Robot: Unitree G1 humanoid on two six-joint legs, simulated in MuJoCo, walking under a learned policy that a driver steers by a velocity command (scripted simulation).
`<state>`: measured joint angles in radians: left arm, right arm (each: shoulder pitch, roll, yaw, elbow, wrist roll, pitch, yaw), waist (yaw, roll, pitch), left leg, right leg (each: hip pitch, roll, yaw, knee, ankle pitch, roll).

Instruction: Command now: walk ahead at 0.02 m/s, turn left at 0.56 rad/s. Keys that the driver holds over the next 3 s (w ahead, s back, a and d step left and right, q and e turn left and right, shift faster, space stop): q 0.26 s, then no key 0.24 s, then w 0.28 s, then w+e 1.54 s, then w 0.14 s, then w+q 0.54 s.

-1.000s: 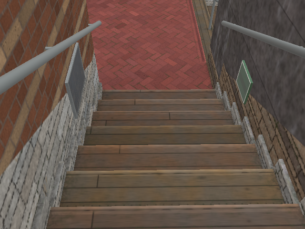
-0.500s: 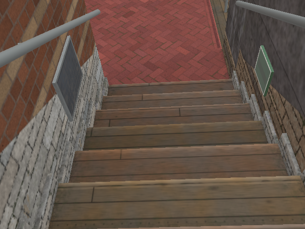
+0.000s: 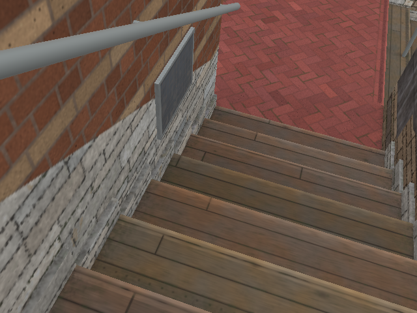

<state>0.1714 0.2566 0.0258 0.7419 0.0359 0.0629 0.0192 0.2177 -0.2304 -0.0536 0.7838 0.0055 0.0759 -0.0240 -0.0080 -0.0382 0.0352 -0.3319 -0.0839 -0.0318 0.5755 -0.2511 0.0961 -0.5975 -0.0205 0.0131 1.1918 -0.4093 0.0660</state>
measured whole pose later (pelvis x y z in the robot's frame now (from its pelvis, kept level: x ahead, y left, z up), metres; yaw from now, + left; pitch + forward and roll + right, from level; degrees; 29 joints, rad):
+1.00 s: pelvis +0.07 +0.00 +0.01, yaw +10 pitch +1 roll +0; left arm 0.36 0.29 0.05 0.83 0.03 0.00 -0.03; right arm 0.15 -0.22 -0.04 0.79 -0.03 -0.04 -0.01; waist 0.04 -0.05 0.01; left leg -0.20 -0.03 0.06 0.39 -0.21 0.05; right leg -0.29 0.06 0.08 0.82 -0.43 -0.08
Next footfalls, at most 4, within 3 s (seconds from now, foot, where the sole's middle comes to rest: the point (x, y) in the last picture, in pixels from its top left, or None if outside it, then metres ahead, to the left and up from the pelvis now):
0.38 right None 0.02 -0.12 -0.77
0.90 left None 0.10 0.10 -0.77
1.44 right None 0.40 -0.07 -0.92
1.98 left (178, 267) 0.76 0.08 -1.07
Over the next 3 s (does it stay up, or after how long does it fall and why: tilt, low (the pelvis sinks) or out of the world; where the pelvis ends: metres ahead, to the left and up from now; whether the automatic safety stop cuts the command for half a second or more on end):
stays up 1.08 -0.22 -0.50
